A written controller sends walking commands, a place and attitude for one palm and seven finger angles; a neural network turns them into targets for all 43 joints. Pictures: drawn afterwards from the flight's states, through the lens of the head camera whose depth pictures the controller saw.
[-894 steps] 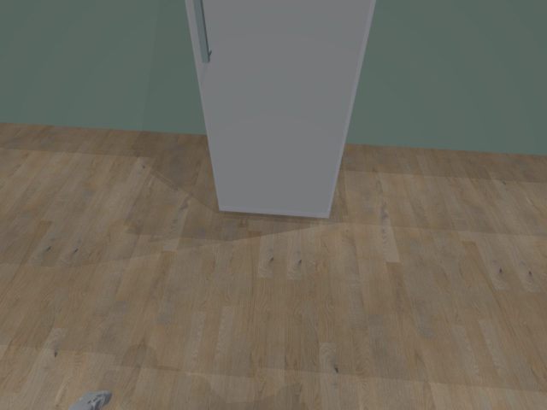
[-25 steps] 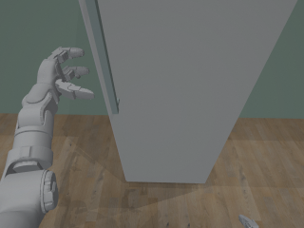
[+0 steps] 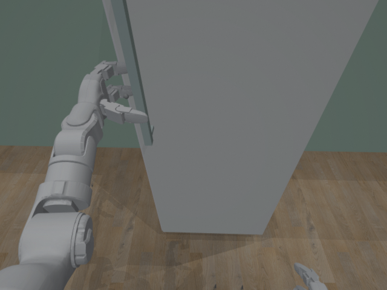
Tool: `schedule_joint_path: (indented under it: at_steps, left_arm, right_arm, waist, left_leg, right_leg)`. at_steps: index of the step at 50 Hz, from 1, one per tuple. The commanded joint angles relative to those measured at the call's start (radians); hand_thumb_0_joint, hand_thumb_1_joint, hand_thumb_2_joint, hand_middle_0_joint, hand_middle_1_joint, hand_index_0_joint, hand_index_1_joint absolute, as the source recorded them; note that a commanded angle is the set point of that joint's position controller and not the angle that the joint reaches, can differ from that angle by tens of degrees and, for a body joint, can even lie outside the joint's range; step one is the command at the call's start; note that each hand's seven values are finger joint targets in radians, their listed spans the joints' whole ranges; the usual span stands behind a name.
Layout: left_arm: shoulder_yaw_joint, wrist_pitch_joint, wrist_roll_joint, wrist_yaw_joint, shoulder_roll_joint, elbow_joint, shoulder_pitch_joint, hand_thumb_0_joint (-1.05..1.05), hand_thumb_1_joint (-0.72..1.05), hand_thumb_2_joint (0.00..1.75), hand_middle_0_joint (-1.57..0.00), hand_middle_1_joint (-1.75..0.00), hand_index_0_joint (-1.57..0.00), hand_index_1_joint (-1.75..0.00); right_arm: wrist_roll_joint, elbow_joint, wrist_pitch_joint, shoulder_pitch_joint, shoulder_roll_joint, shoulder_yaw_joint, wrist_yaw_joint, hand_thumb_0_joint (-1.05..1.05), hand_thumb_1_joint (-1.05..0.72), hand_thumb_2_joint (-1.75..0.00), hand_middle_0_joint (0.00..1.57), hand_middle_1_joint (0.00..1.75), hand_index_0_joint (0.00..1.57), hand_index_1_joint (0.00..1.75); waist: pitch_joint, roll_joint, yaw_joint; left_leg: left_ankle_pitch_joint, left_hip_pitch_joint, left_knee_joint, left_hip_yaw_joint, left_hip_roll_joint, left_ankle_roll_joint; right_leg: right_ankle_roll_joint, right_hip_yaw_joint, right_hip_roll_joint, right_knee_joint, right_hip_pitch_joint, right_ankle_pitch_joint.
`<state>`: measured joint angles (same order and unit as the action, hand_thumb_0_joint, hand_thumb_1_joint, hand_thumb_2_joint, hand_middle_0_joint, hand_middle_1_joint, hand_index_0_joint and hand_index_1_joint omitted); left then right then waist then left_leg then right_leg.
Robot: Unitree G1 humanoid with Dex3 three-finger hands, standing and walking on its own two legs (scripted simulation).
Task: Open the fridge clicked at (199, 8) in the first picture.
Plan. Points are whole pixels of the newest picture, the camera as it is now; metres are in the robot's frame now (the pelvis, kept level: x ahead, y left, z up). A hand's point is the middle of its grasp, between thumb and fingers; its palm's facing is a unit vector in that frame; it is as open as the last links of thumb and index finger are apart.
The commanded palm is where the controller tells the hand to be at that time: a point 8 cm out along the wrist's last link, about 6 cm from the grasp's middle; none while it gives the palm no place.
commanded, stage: feel for the door with the fingertips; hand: left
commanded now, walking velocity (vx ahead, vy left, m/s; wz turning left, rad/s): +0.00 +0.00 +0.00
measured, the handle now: (136, 70) +0.50 +0.14 +0.23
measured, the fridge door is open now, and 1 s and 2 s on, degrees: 0 0 0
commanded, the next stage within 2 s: slide the fingers in behind the handle in 0.24 s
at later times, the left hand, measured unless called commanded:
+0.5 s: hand (124, 90) +0.46 +0.16 +0.21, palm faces +0.03 -1.00 -0.01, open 13.7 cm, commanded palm +0.43 +0.21 +0.21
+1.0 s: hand (127, 96) +0.43 +0.14 +0.21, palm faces +0.02 -1.00 -0.01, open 14.0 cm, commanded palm +0.41 +0.19 +0.21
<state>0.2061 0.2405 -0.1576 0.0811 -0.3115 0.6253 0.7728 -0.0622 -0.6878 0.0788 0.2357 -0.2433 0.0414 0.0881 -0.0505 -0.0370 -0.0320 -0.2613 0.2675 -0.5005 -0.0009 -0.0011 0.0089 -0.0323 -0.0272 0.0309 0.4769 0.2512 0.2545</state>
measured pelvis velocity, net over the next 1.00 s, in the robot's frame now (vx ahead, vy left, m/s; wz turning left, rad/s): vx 0.00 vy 0.00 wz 0.00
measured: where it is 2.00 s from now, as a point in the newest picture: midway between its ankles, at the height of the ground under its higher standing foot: outside the picture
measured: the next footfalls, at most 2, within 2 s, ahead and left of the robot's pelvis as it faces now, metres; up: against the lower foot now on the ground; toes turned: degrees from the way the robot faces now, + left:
none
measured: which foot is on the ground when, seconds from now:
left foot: down 0.00-1.00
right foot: down 0.00-1.00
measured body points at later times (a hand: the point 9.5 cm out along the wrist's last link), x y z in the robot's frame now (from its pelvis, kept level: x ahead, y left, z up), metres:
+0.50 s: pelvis +0.00 +0.00 +0.00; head +0.01 -0.01 +0.45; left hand +0.45 +0.21 +0.21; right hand +0.09 -0.27 -0.12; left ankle +0.00 +0.11 -0.74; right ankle +0.00 -0.10 -0.74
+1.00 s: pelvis +0.00 +0.00 +0.00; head -0.01 -0.01 +0.45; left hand +0.42 +0.20 +0.21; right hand +0.15 -0.24 -0.10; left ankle +0.00 +0.11 -0.74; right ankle +0.00 -0.10 -0.74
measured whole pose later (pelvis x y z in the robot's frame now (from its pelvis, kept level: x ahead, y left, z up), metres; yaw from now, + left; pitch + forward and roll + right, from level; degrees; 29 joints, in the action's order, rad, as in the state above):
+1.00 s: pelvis +0.00 +0.00 +0.00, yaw +0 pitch +1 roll +0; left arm 0.18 0.25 -0.17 0.06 -0.27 0.57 0.73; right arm -0.06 -0.69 0.07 0.23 -0.25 0.03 0.08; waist -0.06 -0.04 -0.01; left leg -0.26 0.24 -0.48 0.00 0.00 0.01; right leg -0.03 -0.02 0.03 0.45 0.22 0.25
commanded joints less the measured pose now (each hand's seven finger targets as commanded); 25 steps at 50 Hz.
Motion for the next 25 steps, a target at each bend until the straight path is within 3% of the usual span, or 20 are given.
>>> schedule_joint_path:
  at_steps: [1, 3, 4, 5, 8, 11, 15, 17, 21, 22, 25]
  left_arm:
    - [0.09, -0.077, -0.011, -0.002, -0.251, -0.193, 0.522, 0.0, -0.5, 0.3, -0.3, -1.2, -0.3, -1.2]
    - [0.091, -0.084, -0.01, 0.0, -0.258, -0.153, 0.555, 0.0, -0.5, 0.3, -0.3, -1.2, -0.3, -1.2]
    - [0.048, -0.085, -0.006, 0.006, -0.215, -0.137, 0.568, 0.0, -0.5, 0.3, -0.3, -1.2, -0.3, -1.2]
    - [0.055, -0.087, -0.005, 0.006, -0.22, -0.114, 0.575, 0.0, -0.5, 0.3, -0.3, -1.2, -0.3, -1.2]
    - [0.088, -0.103, 0.001, 0.008, -0.266, -0.087, 0.586, 0.0, -0.5, 0.3, -0.3, -1.2, -0.3, -1.2]
    - [0.081, -0.12, 0.005, 0.02, -0.274, -0.075, 0.597, 0.0, -0.5, 0.3, -0.3, -1.2, -0.3, -1.2]
    - [0.041, -0.137, 0.0, 0.031, -0.227, -0.078, 0.632, 0.0, -0.5, 0.3, -0.3, -1.2, -0.3, -1.2]
    - [0.058, -0.142, 0.001, 0.03, -0.258, -0.068, 0.662, 0.0, -0.5, 0.3, -0.3, -1.2, -0.3, -1.2]
    - [0.066, -0.15, -0.008, 0.031, -0.243, -0.109, 0.582, 0.0, -0.5, 0.3, -0.3, -1.2, -0.3, -1.2]
    - [0.05, -0.151, -0.011, 0.034, -0.229, -0.119, 0.587, 0.0, -0.5, 0.3, -0.3, -1.2, -0.3, -1.2]
    - [0.077, -0.14, -0.017, 0.034, -0.249, -0.1, 0.556, 0.0, -0.5, 0.3, -0.3, -1.2, -0.3, -1.2]
  right_arm:
    - [0.0, 0.113, 0.041, -0.044, -0.148, -0.049, 0.019, 0.0, -0.9, -0.9, 0.2, 0.3, 0.2, 0.3]
    - [-0.001, 0.105, 0.041, -0.036, -0.145, -0.047, 0.02, 0.0, -0.9, -0.9, 0.2, 0.3, 0.2, 0.3]
    - [-0.003, 0.105, 0.041, -0.034, -0.142, -0.046, 0.019, 0.0, -0.9, -0.9, 0.2, 0.3, 0.2, 0.3]
    - [-0.003, 0.1, 0.043, -0.026, -0.143, -0.049, 0.018, 0.0, -0.9, -0.9, 0.2, 0.3, 0.2, 0.3]
    - [0.0, 0.095, 0.044, -0.008, -0.15, -0.054, 0.016, 0.0, -0.9, -0.9, 0.2, 0.3, 0.2, 0.3]
    - [0.0, 0.093, 0.043, 0.01, -0.155, -0.058, 0.014, 0.0, -0.9, -0.9, 0.2, 0.3, 0.2, 0.3]
    - [-0.004, 0.089, 0.051, 0.023, -0.15, -0.061, 0.009, 0.0, -0.9, -0.9, 0.2, 0.3, 0.2, 0.3]
    - [-0.003, 0.079, 0.052, 0.036, -0.159, -0.065, 0.009, 0.0, -0.9, -0.9, 0.2, 0.3, 0.2, 0.3]
    - [-0.003, 0.093, 0.057, 0.029, -0.158, -0.069, 0.004, 0.0, -0.9, -0.9, 0.2, 0.3, 0.2, 0.3]
    - [-0.006, 0.092, 0.058, 0.026, -0.154, -0.067, 0.005, 0.0, -0.9, -0.9, 0.2, 0.3, 0.2, 0.3]
    - [-0.007, 0.092, 0.057, 0.021, -0.157, -0.065, 0.006, 0.0, -0.9, -0.9, 0.2, 0.3, 0.2, 0.3]
  waist:
    - [-0.302, 0.057, 0.001]
    - [-0.28, 0.085, -0.012]
    - [-0.26, 0.086, -0.022]
    - [-0.254, 0.075, -0.024]
    - [-0.287, 0.057, -0.017]
    - [-0.309, 0.039, -0.021]
    - [-0.312, 0.017, -0.036]
    - [-0.304, 0.032, -0.044]
    - [-0.349, 0.014, -0.013]
    - [-0.352, 0.016, -0.02]
    - [-0.304, 0.055, -0.014]
  left_leg:
    - [0.253, -0.146, 0.037, 0.022, 0.008, 0.026]
    - [0.241, -0.124, 0.036, 0.021, 0.008, 0.028]
    - [0.232, -0.117, 0.037, 0.018, 0.009, 0.029]
    - [0.221, -0.115, 0.036, 0.02, 0.008, 0.027]
    - [0.235, -0.12, 0.032, 0.02, 0.01, 0.028]
    - [0.256, -0.124, 0.025, 0.015, 0.012, 0.029]
    - [0.264, -0.135, 0.018, 0.016, 0.012, 0.03]
    - [0.256, -0.127, 0.021, 0.023, 0.009, 0.03]
    - [0.287, -0.144, 0.02, 0.017, 0.014, 0.031]
    - [0.289, -0.144, 0.023, 0.019, 0.012, 0.029]
    - [0.246, -0.115, 0.029, 0.017, 0.011, 0.033]
  right_leg:
    - [0.01, 0.021, -0.008, -0.057, -0.076, -0.281]
    - [0.013, 0.023, -0.011, -0.06, -0.069, -0.284]
    - [0.015, 0.023, -0.011, -0.06, -0.055, -0.28]
    - [0.014, 0.022, -0.01, -0.063, -0.041, -0.264]
    - [0.011, 0.026, -0.011, -0.058, -0.055, -0.277]
    - [0.012, 0.03, -0.012, -0.052, -0.07, -0.313]
    - [0.01, 0.026, -0.006, -0.053, -0.048, -0.32]
    - [0.011, 0.023, -0.006, -0.056, -0.04, -0.304]
    - [0.006, 0.022, -0.003, -0.047, -0.078, -0.336]
    - [0.006, 0.019, -0.003, -0.048, -0.08, -0.336]
    - [0.009, 0.023, -0.001, -0.059, -0.067, -0.304]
